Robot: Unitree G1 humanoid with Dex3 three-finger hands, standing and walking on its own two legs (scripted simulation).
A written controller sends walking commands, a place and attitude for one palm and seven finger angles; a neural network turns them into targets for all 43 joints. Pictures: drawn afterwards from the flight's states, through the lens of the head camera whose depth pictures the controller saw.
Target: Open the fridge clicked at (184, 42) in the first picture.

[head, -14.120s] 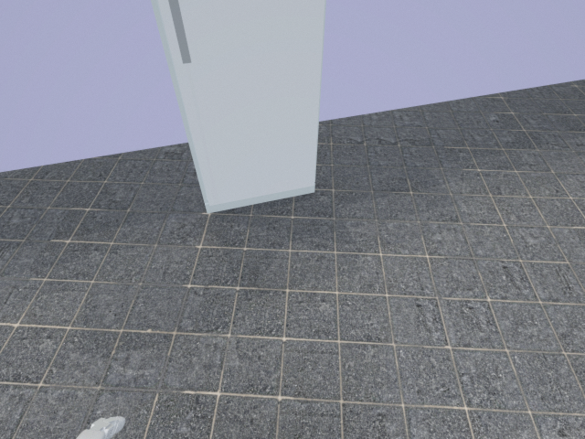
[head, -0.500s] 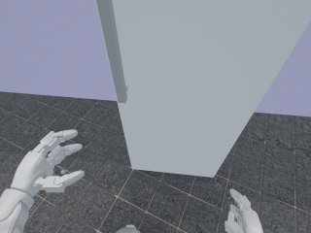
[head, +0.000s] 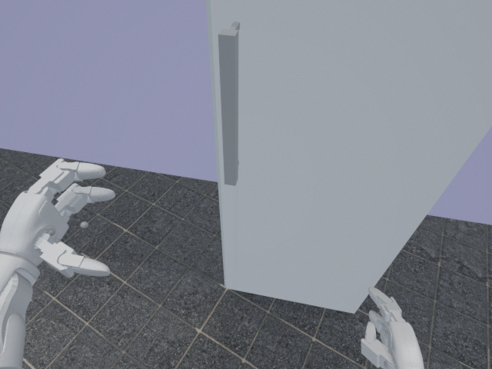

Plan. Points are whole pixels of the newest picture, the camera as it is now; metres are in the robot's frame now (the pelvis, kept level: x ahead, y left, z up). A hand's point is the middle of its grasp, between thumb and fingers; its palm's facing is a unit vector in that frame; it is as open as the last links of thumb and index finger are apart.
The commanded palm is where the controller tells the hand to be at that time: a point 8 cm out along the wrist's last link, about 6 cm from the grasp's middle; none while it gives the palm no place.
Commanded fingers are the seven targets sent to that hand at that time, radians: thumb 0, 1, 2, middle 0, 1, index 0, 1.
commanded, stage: raise the hand to about handle height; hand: left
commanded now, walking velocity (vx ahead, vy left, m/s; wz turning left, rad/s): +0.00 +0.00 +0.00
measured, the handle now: (233, 114) +0.52 +0.09 +0.16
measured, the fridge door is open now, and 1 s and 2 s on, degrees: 0 0 0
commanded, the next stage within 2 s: move the hooked fingers beside the handle in 0.84 s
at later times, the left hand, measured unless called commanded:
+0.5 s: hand (79, 199) +0.27 +0.25 +0.19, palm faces -0.04 -0.99 -0.11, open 14.0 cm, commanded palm +0.23 +0.30 +0.20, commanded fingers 0.00 -0.50 0.30 -0.30 -1.20 -0.30 -1.20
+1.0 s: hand (102, 184) +0.29 +0.23 +0.19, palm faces -0.03 -1.00 -0.09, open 14.0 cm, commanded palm +0.26 +0.28 +0.20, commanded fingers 0.00 -0.50 0.30 -0.30 -1.20 -0.30 -1.20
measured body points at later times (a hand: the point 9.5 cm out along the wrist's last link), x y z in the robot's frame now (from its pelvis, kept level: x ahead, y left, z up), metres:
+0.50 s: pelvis -0.01 -0.02 +0.01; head -0.03 -0.04 +0.46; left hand +0.26 +0.31 +0.19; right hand +0.17 -0.25 -0.06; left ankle +0.05 +0.07 -0.73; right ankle -0.03 -0.12 -0.73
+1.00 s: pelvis +0.01 -0.04 +0.01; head -0.01 -0.06 +0.46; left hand +0.29 +0.29 +0.20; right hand +0.20 -0.27 -0.06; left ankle +0.05 +0.07 -0.73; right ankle -0.03 -0.13 -0.73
